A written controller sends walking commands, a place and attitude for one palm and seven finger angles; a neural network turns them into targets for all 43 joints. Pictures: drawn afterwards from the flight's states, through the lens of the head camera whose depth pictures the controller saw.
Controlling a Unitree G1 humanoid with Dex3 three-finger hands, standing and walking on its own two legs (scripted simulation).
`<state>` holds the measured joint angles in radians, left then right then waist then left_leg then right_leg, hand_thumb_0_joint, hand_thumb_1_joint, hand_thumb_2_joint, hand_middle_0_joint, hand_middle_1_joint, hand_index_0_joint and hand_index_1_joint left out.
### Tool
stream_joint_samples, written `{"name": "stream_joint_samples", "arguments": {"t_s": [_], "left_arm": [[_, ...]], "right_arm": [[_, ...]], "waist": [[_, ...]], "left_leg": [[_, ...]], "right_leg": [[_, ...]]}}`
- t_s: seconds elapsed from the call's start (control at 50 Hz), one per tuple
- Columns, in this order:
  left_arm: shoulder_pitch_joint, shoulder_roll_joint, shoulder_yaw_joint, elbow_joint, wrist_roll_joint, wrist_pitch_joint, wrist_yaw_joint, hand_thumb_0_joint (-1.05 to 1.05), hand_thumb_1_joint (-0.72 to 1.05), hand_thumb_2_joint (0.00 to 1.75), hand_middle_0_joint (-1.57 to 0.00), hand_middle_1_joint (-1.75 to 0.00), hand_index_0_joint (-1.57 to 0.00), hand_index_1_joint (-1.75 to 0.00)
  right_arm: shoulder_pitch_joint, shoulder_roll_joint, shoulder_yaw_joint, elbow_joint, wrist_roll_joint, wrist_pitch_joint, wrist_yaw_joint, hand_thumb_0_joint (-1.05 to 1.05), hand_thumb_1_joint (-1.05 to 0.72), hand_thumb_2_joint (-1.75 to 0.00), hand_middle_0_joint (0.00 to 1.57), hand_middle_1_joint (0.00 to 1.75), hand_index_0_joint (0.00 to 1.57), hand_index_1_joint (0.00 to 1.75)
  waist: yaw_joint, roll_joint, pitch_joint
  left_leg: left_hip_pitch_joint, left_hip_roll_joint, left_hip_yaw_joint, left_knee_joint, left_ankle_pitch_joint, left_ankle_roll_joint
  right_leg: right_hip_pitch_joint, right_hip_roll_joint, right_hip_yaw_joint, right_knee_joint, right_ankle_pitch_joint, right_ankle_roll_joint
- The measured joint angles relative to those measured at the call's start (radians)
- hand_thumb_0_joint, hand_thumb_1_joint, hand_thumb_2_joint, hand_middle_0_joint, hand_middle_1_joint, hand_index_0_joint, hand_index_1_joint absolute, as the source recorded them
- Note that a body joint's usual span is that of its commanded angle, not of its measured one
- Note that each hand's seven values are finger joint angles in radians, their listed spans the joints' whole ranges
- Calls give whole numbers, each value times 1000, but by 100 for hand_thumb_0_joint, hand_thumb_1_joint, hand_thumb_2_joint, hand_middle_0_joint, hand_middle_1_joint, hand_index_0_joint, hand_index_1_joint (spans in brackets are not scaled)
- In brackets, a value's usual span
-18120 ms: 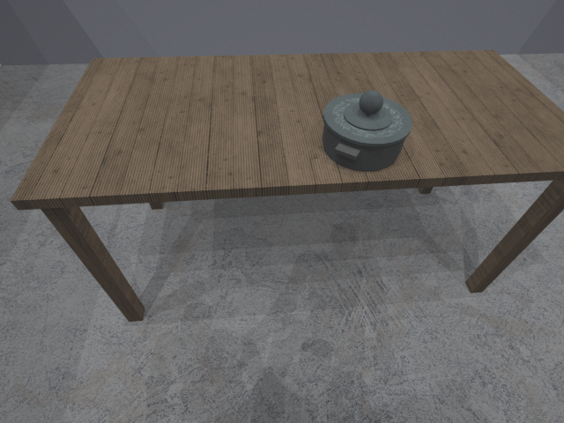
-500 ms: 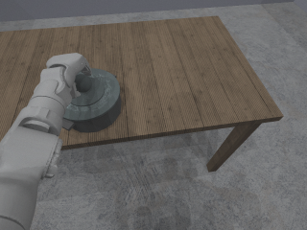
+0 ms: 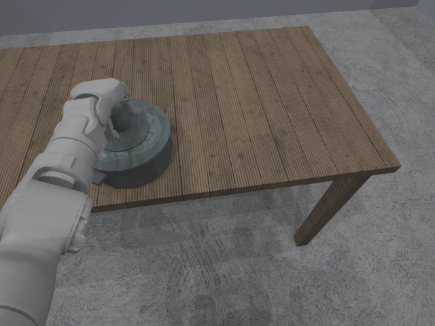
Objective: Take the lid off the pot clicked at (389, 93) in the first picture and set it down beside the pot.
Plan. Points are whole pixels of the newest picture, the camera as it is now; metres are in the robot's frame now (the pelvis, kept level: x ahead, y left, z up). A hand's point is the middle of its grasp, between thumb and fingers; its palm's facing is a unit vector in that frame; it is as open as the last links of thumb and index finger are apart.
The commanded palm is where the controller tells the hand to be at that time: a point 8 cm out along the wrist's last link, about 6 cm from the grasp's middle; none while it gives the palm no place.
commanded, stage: close the fingers and squeeze the knob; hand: left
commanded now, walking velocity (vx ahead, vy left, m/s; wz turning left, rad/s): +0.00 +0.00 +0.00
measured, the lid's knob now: (117, 119) +0.53 +0.17 +0.06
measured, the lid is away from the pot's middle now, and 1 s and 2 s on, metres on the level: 0.00 0.01 0.01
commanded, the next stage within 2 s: lift the lid straight up in 1.08 s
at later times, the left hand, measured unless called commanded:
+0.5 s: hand (112, 122) +0.49 +0.16 +0.09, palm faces -0.36 -0.07 -0.93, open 8.4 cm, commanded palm +0.50 +0.16 +0.14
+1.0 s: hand (112, 121) +0.50 +0.17 +0.09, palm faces -0.37 -0.07 -0.92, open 8.5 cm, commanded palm +0.50 +0.16 +0.14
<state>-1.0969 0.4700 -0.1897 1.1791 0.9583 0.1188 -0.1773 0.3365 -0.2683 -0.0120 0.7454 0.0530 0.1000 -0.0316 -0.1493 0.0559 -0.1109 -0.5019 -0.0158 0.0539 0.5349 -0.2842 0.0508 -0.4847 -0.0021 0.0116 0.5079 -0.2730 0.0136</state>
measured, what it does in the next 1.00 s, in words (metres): stands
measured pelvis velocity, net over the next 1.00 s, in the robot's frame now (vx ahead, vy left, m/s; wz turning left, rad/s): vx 0.00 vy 0.00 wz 0.00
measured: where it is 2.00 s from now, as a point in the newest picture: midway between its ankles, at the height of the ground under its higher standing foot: outside the picture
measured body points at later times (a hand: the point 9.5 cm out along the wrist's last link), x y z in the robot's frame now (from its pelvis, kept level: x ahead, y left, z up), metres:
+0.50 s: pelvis +0.00 -0.01 +0.00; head +0.07 -0.02 +0.45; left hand +0.51 +0.17 +0.14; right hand +0.00 -0.28 -0.14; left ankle -0.03 +0.09 -0.73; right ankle -0.03 -0.13 -0.73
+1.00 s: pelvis +0.00 +0.00 +0.00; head +0.07 -0.01 +0.44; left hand +0.51 +0.17 +0.14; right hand +0.00 -0.28 -0.13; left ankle -0.03 +0.09 -0.73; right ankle -0.03 -0.13 -0.73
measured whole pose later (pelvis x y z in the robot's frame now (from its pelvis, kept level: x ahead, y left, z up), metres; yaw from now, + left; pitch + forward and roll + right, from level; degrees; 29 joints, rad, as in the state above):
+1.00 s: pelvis +0.00 +0.00 +0.00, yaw +0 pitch +14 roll -1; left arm -1.13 0.47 -0.20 1.20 0.96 0.13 -0.20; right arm 0.33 -0.28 -0.01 0.75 0.06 0.10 -0.04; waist -0.15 0.05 -0.11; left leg -0.51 -0.01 0.05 0.55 -0.29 0.05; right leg -0.49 0.00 0.01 0.52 -0.28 0.01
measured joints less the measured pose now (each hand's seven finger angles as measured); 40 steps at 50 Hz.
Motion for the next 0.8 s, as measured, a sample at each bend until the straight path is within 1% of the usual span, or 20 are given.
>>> {"name": "stream_joint_samples", "arguments": {"t_s": [0.08,0.16,0.28,0.44,0.54,0.6,0.68,0.74,0.8], "left_arm": [[-16,-1,-9,17,-8,23,2,0,1,99,-54,-87,-52,-87],[-12,3,-7,8,-8,17,-15,0,5,97,-55,-93,-52,-91],[-17,9,-2,14,-4,9,-21,0,12,94,-58,-98,-55,-97],[18,6,3,-22,-6,-3,-16,0,14,86,-58,-100,-55,-98],[16,1,0,-16,-10,2,-9,0,16,81,-59,-100,-56,-98],[12,-3,-6,-15,-8,8,-9,0,16,80,-59,-99,-56,-98],[19,-1,6,-16,-9,3,-6,0,16,80,-59,-99,-56,-98],[-3,-7,-10,6,-10,12,-8,1,16,80,-59,-99,-56,-98],[-20,-5,-4,20,-5,14,-16,1,15,80,-60,-100,-57,-99]], "right_arm": [[-7,-2,2,0,2,-1,4,0,-90,-90,20,30,20,30],[-8,-8,1,-2,2,-1,0,0,-90,-90,20,30,20,30],[-4,-11,1,-1,4,-1,-7,0,-90,-90,20,30,20,30],[10,-10,-6,1,1,4,-3,0,-90,-90,20,30,20,30],[2,-5,-1,3,3,7,-2,0,-90,-90,20,30,20,30],[-4,-4,-1,2,4,4,-1,0,-90,-90,20,30,20,30],[-11,-5,2,-3,3,6,-3,0,-90,-90,20,30,20,30],[-17,-4,5,-1,7,5,-4,0,-90,-90,20,30,20,30],[-22,-5,8,-2,7,3,-7,0,-90,-90,20,30,20,30]], "waist": [[-2,-3,5],[-5,-1,6],[-10,-2,6],[1,4,3],[2,2,4],[2,3,5],[3,4,3],[2,0,5],[-2,-5,7]], "left_leg": [[-6,1,-2,5,1,-2],[-6,2,-3,5,2,-3],[-4,5,-1,5,2,-5],[8,7,1,-4,2,-7],[12,7,-1,-5,3,-7],[12,6,-2,-5,3,-7],[15,6,1,-8,4,-6],[12,5,-1,-4,2,-6],[5,4,-2,1,2,-6]], "right_leg": [[-7,1,-2,8,-1,-3],[-7,2,-3,8,0,-4],[-7,5,0,10,-1,-6],[5,7,2,0,1,-7],[10,7,0,-1,1,-8],[9,6,-1,0,1,-8],[11,6,2,-1,2,-7],[9,5,-1,2,0,-6],[2,5,-1,7,-1,-7]]}}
